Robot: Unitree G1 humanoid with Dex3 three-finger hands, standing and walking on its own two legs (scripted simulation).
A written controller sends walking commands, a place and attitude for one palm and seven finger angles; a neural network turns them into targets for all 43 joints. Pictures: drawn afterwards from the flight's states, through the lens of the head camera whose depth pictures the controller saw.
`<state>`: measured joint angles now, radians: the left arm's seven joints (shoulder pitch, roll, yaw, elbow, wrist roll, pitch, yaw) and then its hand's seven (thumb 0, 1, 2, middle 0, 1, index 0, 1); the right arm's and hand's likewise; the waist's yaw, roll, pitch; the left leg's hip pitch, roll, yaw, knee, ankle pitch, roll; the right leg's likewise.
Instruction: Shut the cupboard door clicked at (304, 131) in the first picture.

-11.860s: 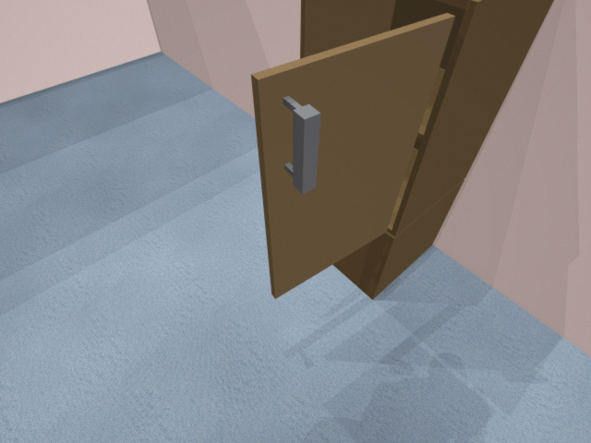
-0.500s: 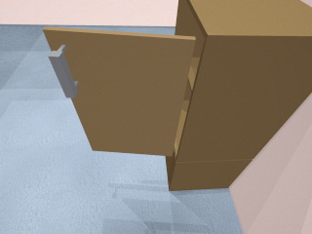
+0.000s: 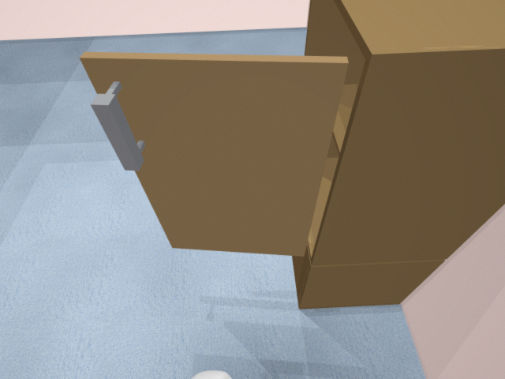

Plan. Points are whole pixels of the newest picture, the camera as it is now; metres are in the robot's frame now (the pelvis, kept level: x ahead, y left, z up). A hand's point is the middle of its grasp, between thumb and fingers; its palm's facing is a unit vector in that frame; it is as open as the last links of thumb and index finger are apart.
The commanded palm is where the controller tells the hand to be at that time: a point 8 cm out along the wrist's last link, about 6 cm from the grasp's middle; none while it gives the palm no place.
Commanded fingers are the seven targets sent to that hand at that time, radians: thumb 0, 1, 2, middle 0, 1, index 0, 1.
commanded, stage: come to a stop and stand still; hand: left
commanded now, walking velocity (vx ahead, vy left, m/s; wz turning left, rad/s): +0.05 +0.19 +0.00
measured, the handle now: (125, 127) +0.46 +0.25 +0.14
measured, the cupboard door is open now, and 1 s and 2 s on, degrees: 83 83 83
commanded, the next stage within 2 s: look again from close up in 1.94 s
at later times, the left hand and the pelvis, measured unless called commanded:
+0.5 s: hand out of the picture +0.05 +0.26 -0.17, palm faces +0.02 -0.97 -0.24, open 7.3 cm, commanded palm none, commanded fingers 0.00 0.90 0.90 -0.20 -0.30 -0.20 -0.30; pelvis +0.02 +0.06 -0.01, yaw -1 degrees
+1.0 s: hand out of the picture +0.09 +0.27 -0.16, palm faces -0.02 -0.97 -0.23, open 7.4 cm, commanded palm none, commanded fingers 0.00 0.90 0.90 -0.20 -0.30 -0.20 -0.30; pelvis +0.01 +0.07 +0.00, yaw -1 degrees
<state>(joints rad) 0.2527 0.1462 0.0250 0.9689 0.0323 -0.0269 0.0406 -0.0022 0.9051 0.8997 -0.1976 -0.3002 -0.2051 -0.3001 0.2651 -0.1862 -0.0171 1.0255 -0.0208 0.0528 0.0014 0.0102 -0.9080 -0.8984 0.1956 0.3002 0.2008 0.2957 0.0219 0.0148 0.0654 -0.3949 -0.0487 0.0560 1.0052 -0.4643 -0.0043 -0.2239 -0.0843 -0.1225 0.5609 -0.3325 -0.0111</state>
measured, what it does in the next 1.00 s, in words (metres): steps on the spot: left foot, then right foot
